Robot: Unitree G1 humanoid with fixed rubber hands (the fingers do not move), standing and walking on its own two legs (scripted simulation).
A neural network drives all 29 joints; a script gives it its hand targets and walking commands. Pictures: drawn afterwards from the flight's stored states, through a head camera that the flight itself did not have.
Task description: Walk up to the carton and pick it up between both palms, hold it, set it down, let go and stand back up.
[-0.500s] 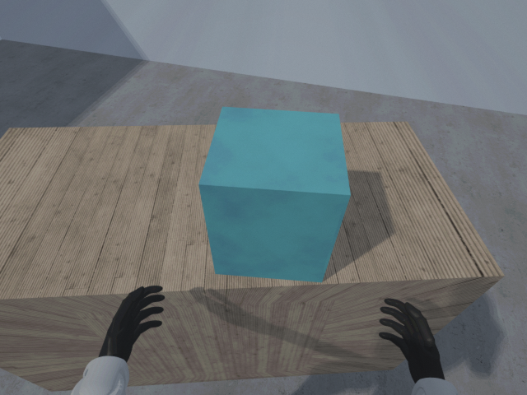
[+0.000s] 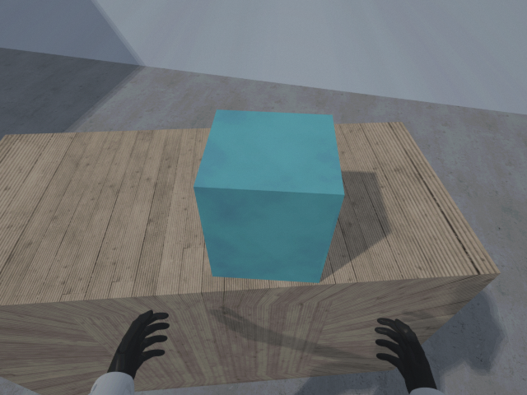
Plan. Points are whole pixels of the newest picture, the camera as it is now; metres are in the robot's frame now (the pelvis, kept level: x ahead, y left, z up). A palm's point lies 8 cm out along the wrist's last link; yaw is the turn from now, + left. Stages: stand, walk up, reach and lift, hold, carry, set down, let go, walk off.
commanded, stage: set down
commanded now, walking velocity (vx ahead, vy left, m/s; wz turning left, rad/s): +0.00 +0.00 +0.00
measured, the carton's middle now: (269, 199) +0.45 +0.03 +0.04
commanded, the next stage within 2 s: let go in 0.26 s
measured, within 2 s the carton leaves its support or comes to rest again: neither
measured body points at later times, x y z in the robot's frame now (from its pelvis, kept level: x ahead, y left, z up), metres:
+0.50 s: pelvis +0.00 -0.01 +0.00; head +0.01 -0.01 +0.45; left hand +0.18 +0.22 -0.08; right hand +0.18 -0.24 -0.09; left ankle -0.01 +0.13 -0.75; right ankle -0.03 -0.13 -0.75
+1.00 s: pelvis -0.01 +0.00 -0.01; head +0.02 +0.00 +0.44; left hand +0.14 +0.24 -0.11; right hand +0.13 -0.26 -0.11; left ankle -0.01 +0.13 -0.75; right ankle -0.03 -0.13 -0.75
